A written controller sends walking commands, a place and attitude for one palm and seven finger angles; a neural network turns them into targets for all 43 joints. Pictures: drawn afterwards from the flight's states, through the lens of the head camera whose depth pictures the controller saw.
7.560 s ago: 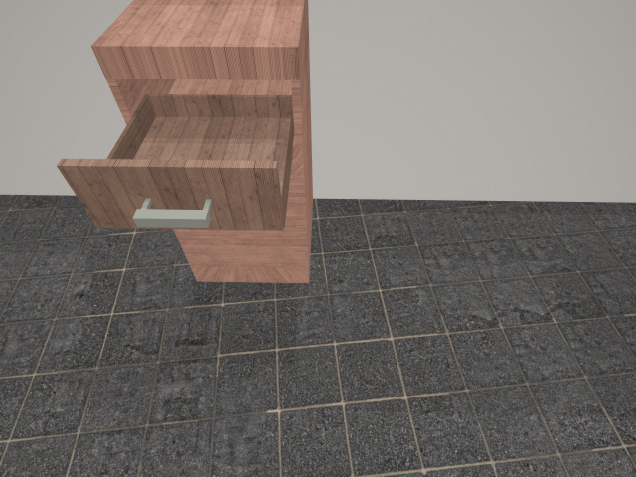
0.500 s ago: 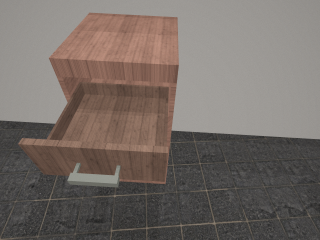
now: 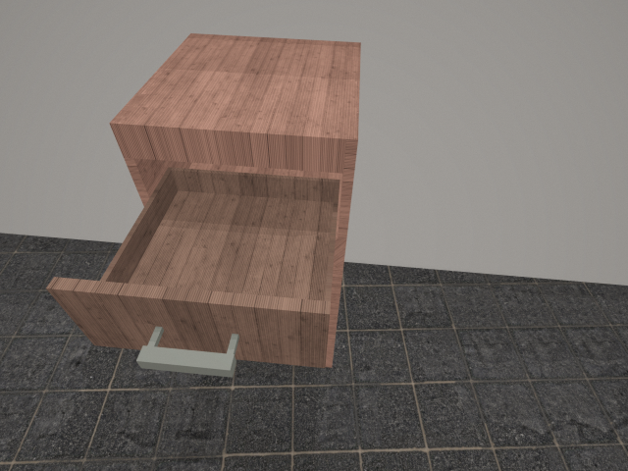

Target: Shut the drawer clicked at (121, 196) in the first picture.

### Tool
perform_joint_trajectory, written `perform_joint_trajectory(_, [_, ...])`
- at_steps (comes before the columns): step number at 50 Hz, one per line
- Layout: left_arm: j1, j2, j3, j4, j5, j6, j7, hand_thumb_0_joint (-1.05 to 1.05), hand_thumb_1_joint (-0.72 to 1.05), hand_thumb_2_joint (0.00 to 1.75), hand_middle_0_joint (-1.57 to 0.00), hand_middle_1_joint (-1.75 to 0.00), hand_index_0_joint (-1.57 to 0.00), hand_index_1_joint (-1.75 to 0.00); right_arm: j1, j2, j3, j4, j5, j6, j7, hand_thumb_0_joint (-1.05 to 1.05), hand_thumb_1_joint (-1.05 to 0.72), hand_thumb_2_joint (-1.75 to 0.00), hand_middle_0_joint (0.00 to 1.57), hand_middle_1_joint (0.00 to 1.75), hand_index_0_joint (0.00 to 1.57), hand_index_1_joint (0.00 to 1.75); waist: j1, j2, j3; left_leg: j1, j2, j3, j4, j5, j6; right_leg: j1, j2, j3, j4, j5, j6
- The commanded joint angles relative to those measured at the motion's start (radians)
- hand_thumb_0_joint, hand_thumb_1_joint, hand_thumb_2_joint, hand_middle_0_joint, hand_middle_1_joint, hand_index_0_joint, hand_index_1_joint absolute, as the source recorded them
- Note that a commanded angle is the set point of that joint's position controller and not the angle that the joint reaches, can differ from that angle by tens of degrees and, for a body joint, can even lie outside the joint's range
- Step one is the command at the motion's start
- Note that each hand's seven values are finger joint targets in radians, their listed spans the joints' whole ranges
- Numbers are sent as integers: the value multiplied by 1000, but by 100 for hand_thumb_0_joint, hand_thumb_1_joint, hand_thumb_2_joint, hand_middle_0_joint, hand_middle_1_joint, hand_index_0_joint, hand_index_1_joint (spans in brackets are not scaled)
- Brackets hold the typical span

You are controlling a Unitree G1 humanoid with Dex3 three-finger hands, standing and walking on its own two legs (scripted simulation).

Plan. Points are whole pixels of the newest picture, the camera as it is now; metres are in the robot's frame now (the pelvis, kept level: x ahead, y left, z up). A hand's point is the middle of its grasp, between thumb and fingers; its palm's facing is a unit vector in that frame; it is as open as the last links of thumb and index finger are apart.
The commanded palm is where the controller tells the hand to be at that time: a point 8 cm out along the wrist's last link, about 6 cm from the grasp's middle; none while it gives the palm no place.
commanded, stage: look again from close up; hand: left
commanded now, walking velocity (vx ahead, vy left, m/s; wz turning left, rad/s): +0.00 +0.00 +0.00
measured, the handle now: (191, 348) +0.29 +0.20 -0.04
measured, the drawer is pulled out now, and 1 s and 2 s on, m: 0.30 0.28 0.28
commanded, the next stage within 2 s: raise the hand and make a fist in 0.28 s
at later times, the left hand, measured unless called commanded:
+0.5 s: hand out of the picture +0.07 +0.20 -0.11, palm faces +0.22 -0.94 -0.25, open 7.1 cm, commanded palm +0.08 +0.21 -0.06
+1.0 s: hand out of the picture +0.12 +0.14 +0.00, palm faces +0.02 -1.00 -0.04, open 4.9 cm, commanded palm +0.08 +0.20 -0.02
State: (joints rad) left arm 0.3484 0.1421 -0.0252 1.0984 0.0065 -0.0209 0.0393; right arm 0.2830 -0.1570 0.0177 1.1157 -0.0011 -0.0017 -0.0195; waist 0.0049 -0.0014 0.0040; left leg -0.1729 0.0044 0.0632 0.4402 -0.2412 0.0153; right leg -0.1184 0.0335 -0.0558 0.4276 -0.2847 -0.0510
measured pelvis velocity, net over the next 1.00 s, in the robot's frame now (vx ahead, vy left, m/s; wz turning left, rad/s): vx -0.06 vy -0.01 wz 0.05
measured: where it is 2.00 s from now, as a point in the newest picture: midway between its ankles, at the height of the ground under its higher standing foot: outside the picture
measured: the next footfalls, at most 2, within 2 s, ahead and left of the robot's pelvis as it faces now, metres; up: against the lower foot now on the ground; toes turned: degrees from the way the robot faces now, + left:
none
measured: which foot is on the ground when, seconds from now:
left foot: down 0.00-1.00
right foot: down 0.00-1.00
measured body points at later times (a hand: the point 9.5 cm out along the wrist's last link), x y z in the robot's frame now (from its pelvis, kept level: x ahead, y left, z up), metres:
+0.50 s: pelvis -0.01 +0.00 +0.00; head -0.01 -0.01 +0.45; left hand +0.06 +0.25 -0.09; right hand +0.03 -0.23 -0.15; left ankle +0.00 +0.11 -0.74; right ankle -0.03 -0.08 -0.74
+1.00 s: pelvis -0.06 -0.01 -0.09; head -0.02 -0.02 +0.36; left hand +0.11 +0.20 +0.00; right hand +0.19 -0.20 -0.13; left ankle +0.00 +0.11 -0.74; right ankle -0.03 -0.08 -0.74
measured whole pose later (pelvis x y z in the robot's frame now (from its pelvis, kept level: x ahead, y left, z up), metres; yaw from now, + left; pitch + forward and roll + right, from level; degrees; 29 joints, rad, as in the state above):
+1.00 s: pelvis -0.06 -0.01 -0.09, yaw +3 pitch +10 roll -2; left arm 0.55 0.17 0.01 -0.16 -0.22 -0.48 -0.22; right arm 0.13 -0.20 0.02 0.48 0.03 -0.21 -0.02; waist 0.05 0.05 -0.12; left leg -0.85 0.02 -0.02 1.12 -0.45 0.00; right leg -0.75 0.02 -0.15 1.10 -0.52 -0.08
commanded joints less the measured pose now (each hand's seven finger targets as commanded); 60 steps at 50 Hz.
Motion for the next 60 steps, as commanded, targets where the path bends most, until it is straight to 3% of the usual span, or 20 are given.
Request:
perform_joint_trajectory(1, [62, 106, 16, -16, 4, -16, 8, 0, 90, 90, -20, -30, -20, -30, 45, -83, -14, -18, -3, -19, -6, 0, -90, -90, 20, 30, 20, 30, -7, -8, 70, 13, 94, -101, -69, 141, 25, -79, -146, 132, -102, 219, 5])
perform_joint_trajectory(18, [74, 84, 19, -3, 5, -12, 8, 0, 90, 90, -20, -30, -20, -30, 65, -74, -11, 5, -4, -24, -10, 0, -90, -90, 20, 30, 20, 30, -1, -5, 71, 10, 95, -110, -91, 132, 28, -69, -140, 120, -112, 167, 5])
perform_joint_trajectory(19, [110, 101, 23, 17, 24, -44, 43, 0, 90, 90, -20, -30, -20, -30, -36, -89, -9, -71, -4, -39, -5, 0, -90, -90, 20, 30, 20, 30, 27, -20, 152, -126, 87, -62, 142, 184, -6, -107, -204, 183, -93, 670, 61])
perform_joint_trajectory(20, [-571, 269, 54, -1497, -204, -238, 11, 0, 90, 90, -22, -32, -22, -32, 5, -292, -48, -430, 37, -176, -46, 0, -90, -90, 20, 30, 20, 30, -119, 161, -344, 204, -2, -67, -18, 240, 29, -29, -110, 100, 5, 444, 35])
perform_joint_trajectory(21, [-245, 214, 71, -1276, -128, -181, 55, 0, 90, 90, -24, -34, -24, -34, -98, -186, -10, -371, 29, -263, -71, 0, -90, -90, 20, 30, 20, 30, -10, 319, -339, 235, 28, -38, -27, 343, 30, -52, -47, 50, 42, 224, 1])
perform_joint_trajectory(22, [-193, 160, 22, -1228, -140, -134, 105, 0, 90, 90, -26, -37, -26, -37, -95, -209, -35, -330, 36, -303, -69, 0, -90, -90, 20, 30, 20, 30, -44, 268, -260, 137, 33, -52, -19, 256, 1, -123, -43, 14, 36, 109, 6])
perform_joint_trajectory(23, [97, -44, -68, -968, -139, -42, 90, 0, 90, 90, -28, -39, -28, -39, -55, -163, -35, -313, 49, -305, -54, 0, -90, -90, 20, 30, 20, 30, -45, 126, -122, 43, 46, -75, -25, 168, 13, -171, -50, -25, 43, 93, 16])
perform_joint_trajectory(24, [-41, -67, -118, -1197, -182, -71, 66, 0, 90, 90, -30, -41, -30, -41, -65, -199, -32, -396, 54, -316, -53, 0, -90, -90, 20, 30, 20, 30, -48, 69, -74, -11, 34, -100, -10, 98, 19, -173, -53, -31, 44, 79, 25])
perform_joint_trajectory(27, [64, -80, -133, -1122, -176, -183, 13, 0, 90, 90, -36, -47, -36, -47, -96, -220, -52, -481, 29, -366, -58, 0, -90, -90, 20, 30, 20, 30, -82, -187, 25, -141, -5, -104, 107, -47, 35, -376, -44, -14, 39, -120, 42])
perform_joint_trajectory(29, [257, -93, -88, -995, -186, -273, -58, 0, 90, 90, -40, -52, -40, -52, -113, -216, -74, -530, 14, -364, -36, 0, -90, -90, 20, 30, 20, 30, -17, -320, 26, -288, -6, -102, 185, -78, 10, -457, -39, -20, 116, -188, 41])
perform_joint_trajectory(31, [422, -61, -26, -996, -219, -390, -169, 0, 90, 90, -44, -56, -44, -56, -156, -209, -90, -590, 12, -357, -5, 0, -90, -90, 20, 30, 20, 30, 37, -350, -57, -385, -15, -82, 254, -52, -6, -428, -42, 3, 201, -102, 38])
perform_joint_trajectory(32, [464, -19, 17, -988, -216, -437, -204, 0, 90, 90, -46, -58, -46, -58, -160, -209, -93, -605, 19, -352, 12, 0, -90, -90, 20, 30, 20, 30, 62, -255, -92, -418, -22, -68, 286, -18, -14, -400, -53, 27, 250, -8, 30])
perform_joint_trajectory(35, [273, 91, 69, -1236, -190, -618, -282, 0, 90, 90, -52, -65, -52, -65, -177, -193, -103, -672, 5, -346, 37, 0, -90, -90, 20, 30, 20, 30, 42, 48, -252, -422, -20, -43, 407, 36, -8, -479, -48, 29, 421, 58, 8])
perform_joint_trajectory(37, [191, 217, 178, -1340, -156, -696, -249, 0, 90, 90, -56, -69, -56, -69, -169, -182, -109, -672, -9, -321, 39, 0, -90, -90, 20, 30, 20, 30, 43, 142, -266, -467, -9, -58, 468, 7, 0, -577, -41, 43, 483, -14, -1])
perform_joint_trajectory(38, [186, 166, 147, -1406, -166, -706, -229, 0, 90, 90, -58, -71, -58, -71, -183, -172, -104, -706, -9, -306, 34, 0, -90, -90, 20, 30, 20, 30, 36, 157, -294, -461, -8, -63, 477, -18, 8, -586, -39, 47, 491, -55, -4])
perform_joint_trajectory(42, [160, 88, 89, -1500, -204, -656, -195, 0, 90, 90, -66, -80, -66, -80, -177, -170, -88, -760, 15, -270, 17, 0, -90, -90, 20, 30, 20, 30, -14, 120, -288, -493, -1, -89, 512, -110, 22, -620, -33, 75, 457, -128, 4])
perform_joint_trajectory(47, [151, 80, -19, -1470, -214, -508, -289, 0, 90, 90, -76, -91, -76, -91, -157, -188, -63, -785, 40, -264, -19, 0, -90, -90, 20, 30, 20, 30, -70, -13, -229, -554, 1, -94, 538, -187, 34, -604, -45, 144, 335, -284, 35])
perform_joint_trajectory(54, [268, 166, 156, -1449, -248, -316, -272, 0, 90, 90, -90, -106, -90, -106, -183, -156, -55, -801, 53, -224, -52, 0, -90, -90, 20, 30, 20, 30, 14, -88, -246, -543, -7, -92, 478, -131, 26, -458, -66, 135, 304, -232, 50])
perform_joint_trajectory(57, [296, 165, 206, -1490, -256, -331, -201, 0, 90, 90, -96, -112, -96, -112, -195, -146, -56, -790, 49, -216, -54, 0, -90, -90, 20, 30, 20, 30, 42, -47, -240, -508, -5, -90, 448, -85, 21, -427, -58, 104, 322, -160, 42])
perform_joint_trajectory(60, [322, 134, 168, -1550, -248, -383, -181, 0, 90, 90, -102, -119, -102, -119, -157, -138, -59, -781, 43, -230, -43, 0, -90, -90, 20, 30, 20, 30, 22, -6, -253, -471, 1, -86, 437, -30, 22, -429, -55, 79, 346, -47, 43])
